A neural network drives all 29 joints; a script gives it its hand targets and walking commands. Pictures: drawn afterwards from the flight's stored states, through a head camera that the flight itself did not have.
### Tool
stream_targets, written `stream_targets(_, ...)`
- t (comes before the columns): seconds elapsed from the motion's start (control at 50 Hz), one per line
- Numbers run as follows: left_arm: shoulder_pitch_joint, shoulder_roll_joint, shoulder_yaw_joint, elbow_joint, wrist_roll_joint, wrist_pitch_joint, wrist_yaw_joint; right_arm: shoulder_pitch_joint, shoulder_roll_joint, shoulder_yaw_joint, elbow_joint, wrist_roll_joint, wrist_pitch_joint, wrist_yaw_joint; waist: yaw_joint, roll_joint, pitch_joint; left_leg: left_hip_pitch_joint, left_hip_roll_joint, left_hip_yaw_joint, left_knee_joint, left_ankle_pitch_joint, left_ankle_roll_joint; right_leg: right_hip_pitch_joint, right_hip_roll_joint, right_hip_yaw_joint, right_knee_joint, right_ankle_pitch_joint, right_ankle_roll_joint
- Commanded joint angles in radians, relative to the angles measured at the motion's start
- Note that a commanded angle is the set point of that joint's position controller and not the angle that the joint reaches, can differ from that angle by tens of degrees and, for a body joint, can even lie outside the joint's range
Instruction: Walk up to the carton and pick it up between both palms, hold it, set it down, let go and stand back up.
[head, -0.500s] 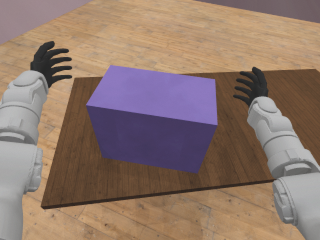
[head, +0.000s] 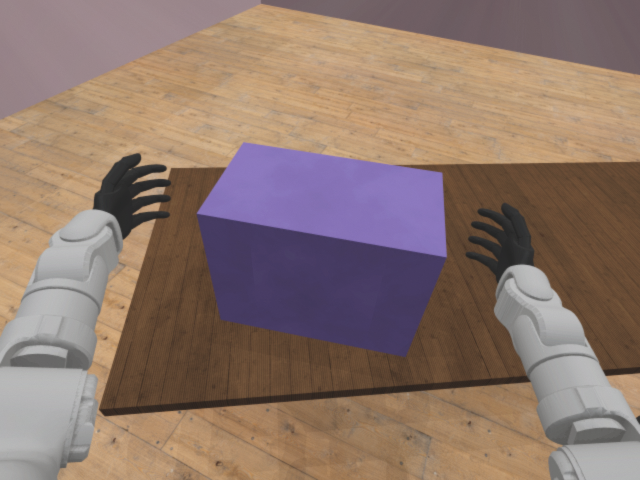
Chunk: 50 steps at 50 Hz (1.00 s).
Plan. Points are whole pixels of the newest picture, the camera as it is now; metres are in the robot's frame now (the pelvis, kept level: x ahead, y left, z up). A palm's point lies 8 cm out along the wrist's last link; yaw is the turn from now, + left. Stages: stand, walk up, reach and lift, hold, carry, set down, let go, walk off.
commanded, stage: set down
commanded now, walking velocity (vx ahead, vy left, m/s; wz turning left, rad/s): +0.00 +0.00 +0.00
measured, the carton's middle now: (325, 250) +0.46 -0.02 +0.02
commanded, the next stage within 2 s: none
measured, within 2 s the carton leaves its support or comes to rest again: neither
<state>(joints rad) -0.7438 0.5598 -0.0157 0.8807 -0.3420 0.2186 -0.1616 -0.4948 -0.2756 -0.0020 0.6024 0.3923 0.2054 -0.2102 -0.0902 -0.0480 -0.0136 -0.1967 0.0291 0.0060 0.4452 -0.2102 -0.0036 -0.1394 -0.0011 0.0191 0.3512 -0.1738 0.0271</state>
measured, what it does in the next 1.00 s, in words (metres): stands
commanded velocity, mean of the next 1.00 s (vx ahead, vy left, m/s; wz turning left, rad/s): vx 0.00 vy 0.00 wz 0.00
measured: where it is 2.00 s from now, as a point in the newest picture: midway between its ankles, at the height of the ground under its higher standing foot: outside the picture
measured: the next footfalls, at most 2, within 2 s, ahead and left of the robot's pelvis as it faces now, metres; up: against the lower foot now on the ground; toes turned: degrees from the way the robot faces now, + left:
none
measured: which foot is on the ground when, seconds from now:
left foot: down 0.00-1.00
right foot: down 0.00-1.00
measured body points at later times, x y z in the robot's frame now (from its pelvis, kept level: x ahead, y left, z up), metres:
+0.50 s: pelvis +0.02 +0.00 +0.00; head +0.01 +0.03 +0.45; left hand +0.36 +0.27 +0.09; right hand +0.31 -0.23 +0.08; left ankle +0.02 +0.12 -0.74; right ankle +0.01 -0.14 -0.74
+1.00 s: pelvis +0.02 +0.00 +0.00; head +0.01 +0.03 +0.45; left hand +0.28 +0.29 +0.04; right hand +0.26 -0.21 +0.04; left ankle +0.02 +0.12 -0.74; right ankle +0.01 -0.14 -0.74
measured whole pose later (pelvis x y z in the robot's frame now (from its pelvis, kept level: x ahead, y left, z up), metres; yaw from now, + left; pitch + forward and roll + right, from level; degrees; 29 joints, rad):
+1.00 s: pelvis +0.02 +0.00 +0.00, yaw +1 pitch -4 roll -1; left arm 0.01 0.50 0.07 0.27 -0.34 0.04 -0.17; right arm 0.19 -0.13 -0.03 0.06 0.23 0.08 -0.23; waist 0.05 -0.04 0.06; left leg -0.13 0.03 0.00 0.45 -0.25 -0.01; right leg -0.07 0.00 0.01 0.36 -0.22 0.02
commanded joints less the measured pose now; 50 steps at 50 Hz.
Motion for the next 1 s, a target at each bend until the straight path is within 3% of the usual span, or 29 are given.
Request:
stream_targets(0.0, -0.269, 0.174, 0.060, -0.229, 0.023, -0.006, 0.009, -0.214, -0.141, -0.034, -0.210, -0.005, -0.033, -0.002, 0.000, 0.132, -0.304, 0.189, -0.028, 0.030, -0.053, 0.200, -0.054, 0.059, 0.049, -0.051, -0.032, 0.156, -0.040)
stream_targets(0.02, -0.480, 0.239, 0.071, -0.287, -0.015, -0.006, 0.013, -0.412, -0.169, -0.074, -0.274, -0.023, -0.019, -0.006, 0.014, 0.128, -0.348, 0.135, -0.033, 0.037, -0.056, 0.143, -0.050, 0.013, 0.045, -0.043, -0.038, 0.088, -0.039)
stream_targets(0.04, -0.288, 0.182, 0.064, -0.285, 0.004, 0.000, 0.026, -0.219, -0.144, -0.053, -0.248, -0.002, -0.022, 0.003, 0.012, 0.158, -0.326, 0.187, -0.028, 0.029, -0.064, 0.150, -0.055, 0.034, 0.045, -0.050, -0.040, 0.117, -0.038)
stream_targets(0.1, -0.329, 0.161, 0.055, -0.292, -0.010, 0.018, 0.018, -0.325, -0.169, -0.103, -0.317, -0.043, -0.017, 0.003, 0.007, 0.151, -0.332, 0.141, -0.029, 0.034, -0.066, 0.134, -0.051, 0.020, 0.045, -0.052, -0.040, 0.096, -0.045)
stream_targets(0.16, -0.069, 0.133, 0.118, -0.315, 0.048, 0.016, -0.004, -0.043, -0.105, -0.060, -0.281, -0.032, -0.018, 0.000, 0.027, 0.107, -0.252, 0.164, -0.029, 0.030, -0.055, 0.232, -0.048, 0.091, 0.038, -0.037, -0.037, 0.193, -0.039)
stream_targets(0.18, -0.406, 0.205, 0.108, -0.325, 0.007, 0.025, -0.004, -0.347, -0.154, -0.099, -0.309, -0.046, 0.008, -0.006, 0.015, 0.134, -0.274, 0.096, -0.033, 0.042, -0.057, 0.139, -0.051, 0.014, 0.038, -0.036, -0.039, 0.072, -0.042)
stream_targets(0.2, 0.013, 0.116, 0.119, -0.349, 0.063, 0.020, -0.001, 0.071, -0.091, -0.029, -0.309, -0.014, -0.014, 0.003, 0.038, 0.100, -0.210, 0.172, -0.024, 0.029, -0.061, 0.204, -0.043, 0.107, 0.035, -0.042, -0.041, 0.175, -0.039)
stream_targets(0.22, -0.275, 0.181, 0.121, -0.407, 0.031, 0.029, -0.001, -0.234, -0.135, -0.105, -0.372, -0.058, -0.006, -0.009, 0.016, 0.145, -0.284, 0.141, -0.037, 0.041, -0.054, 0.212, -0.057, 0.055, 0.039, -0.037, -0.043, 0.132, -0.041)
stream_targets(0.24, 0.026, 0.105, 0.141, -0.379, 0.068, 0.033, 0.000, 0.060, -0.098, -0.062, -0.348, -0.042, -0.014, -0.002, 0.037, 0.099, -0.236, 0.192, -0.027, 0.025, -0.053, 0.251, -0.050, 0.097, 0.041, -0.045, -0.041, 0.192, -0.039)
stream_targets(0.3, -0.170, 0.172, 0.151, -0.529, 0.037, 0.037, 0.010, -0.143, -0.132, -0.119, -0.483, -0.072, -0.010, -0.004, 0.038, 0.120, -0.321, 0.150, -0.033, 0.031, -0.047, 0.266, -0.051, 0.065, 0.043, -0.043, -0.037, 0.166, -0.037)
stream_targets(0.32, 0.017, 0.153, 0.177, -0.512, 0.071, 0.043, 0.008, 0.077, -0.101, -0.081, -0.465, -0.052, -0.009, -0.002, 0.055, 0.115, -0.260, 0.184, -0.031, 0.029, -0.051, 0.270, -0.054, 0.090, 0.040, -0.035, -0.040, 0.187, -0.036)
stream_targets(0.4, 0.030, 0.130, 0.154, -0.592, 0.040, 0.059, -0.013, 0.038, -0.120, -0.101, -0.552, -0.079, 0.012, -0.007, 0.055, 0.108, -0.216, 0.157, -0.035, 0.033, -0.063, 0.249, -0.056, 0.058, 0.037, -0.032, -0.057, 0.143, -0.040)
stream_targets(0.42, 0.318, 0.054, 0.162, -0.602, 0.072, 0.053, -0.018, 0.306, -0.066, -0.052, -0.547, -0.060, -0.008, 0.000, 0.052, 0.093, -0.172, 0.210, -0.034, 0.021, -0.061, 0.310, -0.054, 0.122, 0.041, -0.036, -0.060, 0.232, -0.043)
stream_targets(0.44, 0.111, 0.121, 0.176, -0.676, 0.062, 0.043, -0.022, 0.137, -0.074, -0.097, -0.611, -0.080, -0.008, -0.010, 0.056, 0.113, -0.229, 0.179, -0.042, 0.033, -0.054, 0.320, -0.063, 0.089, 0.037, -0.026, -0.057, 0.202, -0.042)
stream_targets(0.46, 0.319, 0.089, 0.199, -0.679, 0.090, 0.039, -0.026, 0.364, -0.034, -0.076, -0.563, -0.077, -0.014, -0.009, 0.063, 0.094, -0.173, 0.222, -0.035, 0.024, -0.048, 0.359, -0.061, 0.120, 0.035, -0.030, -0.053, 0.254, -0.038)
stream_targets(0.48, 0.146, 0.150, 0.206, -0.751, 0.069, 0.033, -0.024, 0.193, -0.079, -0.121, -0.626, -0.103, -0.015, -0.014, 0.057, 0.120, -0.234, 0.187, -0.048, 0.032, -0.046, 0.351, -0.060, 0.091, 0.028, -0.020, -0.059, 0.242, -0.035)
stream_targets(0.56, 0.404, 0.117, 0.221, -0.776, 0.076, -0.012, -0.021, 0.405, -0.009, -0.062, -0.721, -0.096, -0.052, -0.009, 0.099, 0.105, -0.168, 0.204, -0.041, 0.021, -0.051, 0.336, -0.055, 0.101, 0.025, -0.014, -0.063, 0.228, -0.032)
stream_targets(0.58, 0.191, 0.166, 0.206, -0.783, 0.037, -0.028, -0.015, 0.213, -0.032, -0.098, -0.753, -0.111, -0.043, -0.009, 0.101, 0.125, -0.195, 0.147, -0.043, 0.034, -0.052, 0.258, -0.054, 0.050, 0.018, -0.010, -0.058, 0.144, -0.036)
stream_targets(0.6, 0.463, 0.126, 0.213, -0.801, 0.054, -0.049, -0.012, 0.469, 0.006, -0.064, -0.739, -0.098, -0.059, -0.005, 0.110, 0.115, -0.156, 0.182, -0.041, 0.020, -0.059, 0.273, -0.048, 0.098, 0.022, -0.017, -0.052, 0.183, -0.035)
stream_targets(0.62, 0.260, 0.180, 0.208, -0.844, 0.033, -0.070, -0.014, 0.321, -0.011, -0.114, -0.747, -0.131, -0.059, -0.015, 0.092, 0.125, -0.181, 0.143, -0.049, 0.037, -0.060, 0.211, -0.051, 0.054, 0.014, -0.007, -0.059, 0.119, -0.038)
stream_targets(0.64, 0.523, 0.128, 0.217, -0.755, 0.046, -0.091, -0.017, 0.574, 0.042, -0.073, -0.713, -0.124, -0.076, -0.015, 0.108, 0.097, -0.097, 0.175, -0.039, 0.024, -0.064, 0.238, -0.044, 0.089, 0.010, -0.016, -0.059, 0.173, -0.032)
stream_targets(0.74, 0.570, 0.135, 0.186, -0.751, 0.025, -0.154, -0.019, 0.601, 0.029, -0.078, -0.712, -0.151, -0.125, -0.028, 0.103, 0.139, -0.097, 0.161, -0.024, 0.010, -0.052, 0.233, -0.051, 0.066, 0.012, -0.013, -0.052, 0.124, -0.048)
stream_targets(0.82, 0.565, 0.123, 0.163, -0.740, 0.006, -0.194, -0.013, 0.621, 0.051, -0.077, -0.672, -0.159, -0.141, -0.027, 0.100, 0.155, -0.062, 0.135, -0.010, -0.001, -0.065, 0.151, -0.058, 0.039, 0.013, -0.015, -0.055, 0.030, -0.059)
stream_targets(0.84, 0.297, 0.194, 0.153, -0.778, -0.036, -0.203, -0.003, 0.359, 0.005, -0.118, -0.737, -0.175, -0.134, -0.028, 0.100, 0.173, -0.138, 0.074, -0.016, 0.009, -0.054, 0.092, -0.056, -0.023, 0.012, -0.018, -0.049, -0.043, -0.055)
stream_targets(0.86, 0.666, 0.102, 0.153, -0.750, 0.002, -0.214, 0.000, 0.720, 0.077, -0.044, -0.707, -0.146, -0.155, -0.020, 0.128, 0.148, -0.087, 0.156, -0.011, -0.016, -0.057, 0.157, -0.050, 0.054, 0.019, -0.020, -0.043, 0.048, -0.058)
stream_targets(0.88, 0.415, 0.162, 0.149, -0.781, -0.029, -0.218, 0.002, 0.447, 0.022, -0.112, -0.735, -0.178, -0.150, -0.024, 0.107, 0.178, -0.154, 0.117, -0.012, 0.006, -0.053, 0.163, -0.064, -0.022, 0.017, -0.022, -0.054, -0.028, -0.058)
stream_targets(0.9, 0.582, 0.124, 0.159, -0.752, -0.015, -0.216, 0.005, 0.610, 0.037, -0.068, -0.689, -0.152, -0.158, -0.018, 0.146, 0.176, -0.085, 0.140, -0.003, -0.016, -0.067, 0.166, -0.060, 0.012, 0.019, -0.023, -0.050, 0.007, -0.056)
stream_targets(0.96, 0.733, 0.083, 0.151, -0.724, 0.014, -0.207, -0.012, 0.720, 0.071, -0.052, -0.645, -0.162, -0.163, -0.024, 0.117, 0.139, -0.015, 0.148, -0.006, -0.013, -0.082, 0.169, -0.062, 0.048, 0.016, -0.012, -0.071, 0.020, -0.063)
stream_targets(0.98, 0.540, 0.127, 0.158, -0.769, 0.000, -0.212, -0.011, 0.540, 0.036, -0.083, -0.677, -0.178, -0.162, -0.024, 0.110, 0.158, -0.054, 0.125, -0.009, 0.000, -0.085, 0.143, -0.070, 0.008, 0.014, -0.016, -0.069, -0.034, -0.061)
